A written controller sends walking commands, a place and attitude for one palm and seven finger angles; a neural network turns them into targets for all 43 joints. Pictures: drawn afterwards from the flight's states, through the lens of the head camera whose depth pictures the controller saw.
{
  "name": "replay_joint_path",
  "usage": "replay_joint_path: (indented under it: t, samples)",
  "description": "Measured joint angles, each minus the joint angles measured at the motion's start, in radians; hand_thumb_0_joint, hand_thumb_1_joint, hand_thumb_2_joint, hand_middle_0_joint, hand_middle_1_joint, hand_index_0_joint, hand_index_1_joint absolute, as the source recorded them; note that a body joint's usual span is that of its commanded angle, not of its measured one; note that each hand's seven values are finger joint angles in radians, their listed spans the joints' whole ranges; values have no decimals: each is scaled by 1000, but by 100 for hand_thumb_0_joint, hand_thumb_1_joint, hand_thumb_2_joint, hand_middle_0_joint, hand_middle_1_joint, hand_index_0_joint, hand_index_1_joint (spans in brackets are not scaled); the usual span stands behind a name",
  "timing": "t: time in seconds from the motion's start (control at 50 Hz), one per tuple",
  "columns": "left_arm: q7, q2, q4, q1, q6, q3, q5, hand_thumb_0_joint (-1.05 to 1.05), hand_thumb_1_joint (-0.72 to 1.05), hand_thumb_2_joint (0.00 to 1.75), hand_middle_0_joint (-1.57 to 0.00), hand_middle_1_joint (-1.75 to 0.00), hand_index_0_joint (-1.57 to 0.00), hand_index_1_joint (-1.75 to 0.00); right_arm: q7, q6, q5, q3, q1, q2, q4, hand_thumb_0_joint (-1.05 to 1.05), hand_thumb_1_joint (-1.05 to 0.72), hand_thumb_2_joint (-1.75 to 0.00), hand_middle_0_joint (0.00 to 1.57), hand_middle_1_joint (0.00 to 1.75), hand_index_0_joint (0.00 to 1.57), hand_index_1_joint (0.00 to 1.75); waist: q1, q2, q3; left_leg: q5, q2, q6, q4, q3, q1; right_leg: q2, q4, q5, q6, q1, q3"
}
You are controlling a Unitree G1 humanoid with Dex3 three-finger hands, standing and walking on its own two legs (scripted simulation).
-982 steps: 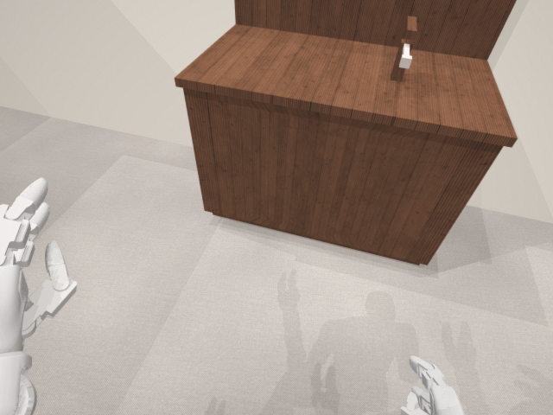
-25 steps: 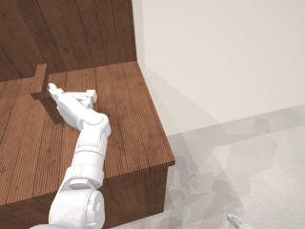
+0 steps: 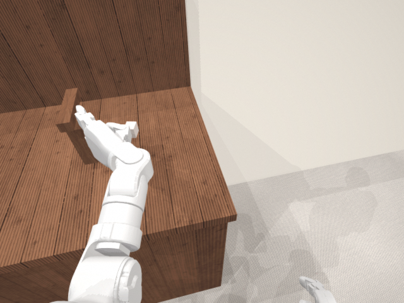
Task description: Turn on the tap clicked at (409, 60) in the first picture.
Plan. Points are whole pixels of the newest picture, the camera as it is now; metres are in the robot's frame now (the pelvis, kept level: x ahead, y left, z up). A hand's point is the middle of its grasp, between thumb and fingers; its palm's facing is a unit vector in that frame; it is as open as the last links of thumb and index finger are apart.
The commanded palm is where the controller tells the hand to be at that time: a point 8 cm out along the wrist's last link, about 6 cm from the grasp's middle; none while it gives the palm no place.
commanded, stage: lift the hand up off the lever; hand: left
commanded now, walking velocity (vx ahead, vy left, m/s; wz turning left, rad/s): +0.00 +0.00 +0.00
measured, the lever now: (131, 129) +0.47 +0.21 +0.09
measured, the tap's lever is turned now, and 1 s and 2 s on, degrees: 74 74 74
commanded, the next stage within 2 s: draw the hand back beside the body in 0.58 s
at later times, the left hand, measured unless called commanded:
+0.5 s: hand (120, 126) +0.41 +0.20 +0.16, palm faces +0.79 -0.61 -0.07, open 7.8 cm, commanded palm +0.35 +0.21 +0.16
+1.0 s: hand (119, 151) +0.35 +0.19 +0.14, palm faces +0.33 -0.93 -0.16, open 7.7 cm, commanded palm +0.31 +0.23 +0.17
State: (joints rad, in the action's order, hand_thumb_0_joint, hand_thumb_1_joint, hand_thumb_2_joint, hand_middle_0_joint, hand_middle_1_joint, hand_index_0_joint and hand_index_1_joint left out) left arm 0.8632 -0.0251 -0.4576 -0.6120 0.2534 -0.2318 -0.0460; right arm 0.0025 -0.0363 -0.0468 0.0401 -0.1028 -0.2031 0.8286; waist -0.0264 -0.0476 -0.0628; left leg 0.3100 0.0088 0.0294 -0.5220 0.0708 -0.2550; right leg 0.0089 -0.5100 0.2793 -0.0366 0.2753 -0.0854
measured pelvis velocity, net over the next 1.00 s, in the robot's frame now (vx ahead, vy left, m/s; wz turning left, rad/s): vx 0.01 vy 0.00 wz -0.07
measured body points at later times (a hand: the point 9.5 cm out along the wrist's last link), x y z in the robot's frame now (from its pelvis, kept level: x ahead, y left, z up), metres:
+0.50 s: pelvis +0.01 +0.00 +0.00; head +0.00 -0.02 +0.45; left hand +0.36 +0.23 +0.16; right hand +0.16 -0.24 -0.12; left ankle -0.02 +0.14 -0.74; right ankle -0.01 -0.09 -0.74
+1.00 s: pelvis +0.01 +0.00 +0.01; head -0.01 -0.02 +0.46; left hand +0.33 +0.24 +0.15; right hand +0.16 -0.24 -0.09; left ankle -0.02 +0.14 -0.74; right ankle -0.01 -0.09 -0.74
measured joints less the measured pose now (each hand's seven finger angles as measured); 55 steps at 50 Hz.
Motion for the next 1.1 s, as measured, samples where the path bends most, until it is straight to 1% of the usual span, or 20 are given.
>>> replay_joint_path:
  t: [0.06,0.2,0.28,0.46,0.56,0.7,0.72,0.74,0.78,0.82,0.84,0.86,0.88,0.9,0.92,0.96,1.0,1.02,1.06,1.1]
  samples:
    - [2,-3,-17,-21,7,3,3,1,90,90,-15,-15,-15,-15,1,2,2,-3,8,2,1,1,-91,-90,20,30,20,30,-1,-1,-1,-6,0,1,7,1,2,0,6,-5,-1,-2,-1]
    - [1,9,-50,-37,15,-39,8,1,90,90,-15,-15,-15,-15,4,-8,6,-12,11,7,-6,1,-91,-90,20,30,20,30,6,-5,-6,-15,8,2,30,-7,15,8,27,-17,-3,-11,6]
    - [-4,22,-17,-21,17,-49,6,1,90,90,-15,-15,-15,-15,4,-8,6,-7,-1,3,-12,1,-91,-90,20,30,20,30,6,-5,-4,-14,11,3,36,-11,23,11,33,-17,-5,-16,10]
    - [-35,33,70,31,49,-29,31,1,90,90,-15,-15,-15,-15,12,-8,19,1,-16,-18,-4,1,-91,-90,20,30,20,30,-3,-8,9,-17,6,0,57,-9,57,6,49,-16,-1,-50,8]
    - [-36,15,90,36,59,-5,34,1,90,90,-15,-15,-15,-15,12,0,19,3,-3,-18,1,1,-91,-90,20,30,20,30,-10,-2,17,-20,3,-1,62,-8,63,2,51,-16,1,-56,7]
    - [-28,2,67,16,69,-1,26,1,90,90,-15,-15,-15,-15,8,-3,16,-5,26,-2,-4,1,-91,-90,20,30,20,30,-12,-2,15,-19,2,-2,61,-10,62,2,53,-18,2,-55,9]
    - [-54,9,79,24,72,14,14,1,90,90,-15,-15,-15,-15,9,-10,16,-9,29,1,-10,1,-91,-90,20,30,20,30,-11,0,17,-19,1,-3,62,-12,64,1,50,-17,2,-54,11]
    - [-104,21,103,42,68,35,4,1,90,90,-15,-15,-14,-15,14,-20,19,-12,29,5,-22,1,-91,-90,20,30,20,30,-10,3,21,-20,0,-5,64,-15,69,0,45,-15,2,-55,14]
    - [-225,51,168,92,56,73,4,1,91,90,-15,-15,-14,-15,32,-43,30,-18,24,11,-53,1,-91,-90,20,30,20,30,-6,3,29,-20,1,-7,72,-25,87,1,44,-13,2,-66,23]
    - [-352,84,230,152,42,99,30,1,90,90,-15,-15,-14,-15,52,-66,46,-26,12,12,-84,1,-91,-90,20,30,21,30,-2,-1,34,-20,4,-9,84,-36,112,5,52,-16,3,-85,34]
    - [-407,97,255,182,40,102,54,1,90,90,-15,-15,-15,-16,61,-76,55,-31,6,11,-97,1,-91,-90,20,30,21,30,0,-3,35,-20,7,-10,90,-42,125,7,58,-18,3,-95,40]
    - [-448,108,279,210,46,98,81,1,90,90,-15,-15,-15,-16,69,-85,64,-36,0,9,-107,1,-91,-90,20,30,21,30,2,-5,35,-21,9,-10,98,-48,138,10,66,-21,3,-106,45]
    - [-476,116,302,238,57,88,106,1,90,90,-15,-16,-15,-16,76,-92,72,-40,-4,7,-115,1,-91,-90,20,30,21,30,4,-6,36,-21,12,-10,105,-53,150,13,74,-24,3,-116,51]
    - [-490,123,326,267,72,75,124,1,90,90,-16,-16,-15,-16,80,-97,79,-44,-8,5,-121,1,-91,-90,20,30,21,30,5,-7,36,-23,14,-10,111,-59,160,16,80,-28,3,-124,56]
    - [-514,141,343,303,64,65,131,1,90,90,-16,-16,-16,-17,77,-97,76,-45,-9,4,-126,1,-91,-90,20,30,21,30,12,-7,37,-24,15,-10,117,-62,168,17,84,-30,4,-130,59]
    - [-581,199,365,390,7,52,140,1,90,90,-16,-17,-16,-17,62,-84,72,-44,-19,2,-145,1,-91,-90,20,30,20,30,27,-5,41,-28,15,-10,125,-67,180,17,85,-31,4,-137,64]
    - [-633,255,399,481,-54,44,142,1,90,90,-17,-17,-16,-18,52,-59,70,-38,-38,-6,-168,1,-91,-90,20,30,20,30,31,-10,56,-30,17,-10,130,-71,193,19,92,-35,4,-150,67]
    - [-649,277,418,518,-84,43,140,1,90,90,-17,-17,-16,-18,49,-43,69,-34,-50,-12,-175,1,-91,-90,20,30,20,30,28,-14,64,-31,17,-10,131,-71,199,20,96,-38,5,-158,67]
    - [-669,308,448,567,-138,47,134,1,90,90,-17,-18,-16,-18,47,-14,67,-25,-72,-27,-176,1,-91,-90,20,30,20,30,13,-18,81,-35,15,-12,134,-67,208,17,105,-44,6,-172,64]
    - [-679,321,467,581,-185,61,128,1,90,90,-17,-18,-16,-19,49,8,67,-20,-86,-41,-164,1,-91,-90,20,30,20,30,-6,-22,99,-41,11,-15,137,-60,215,12,114,-50,9,-184,57]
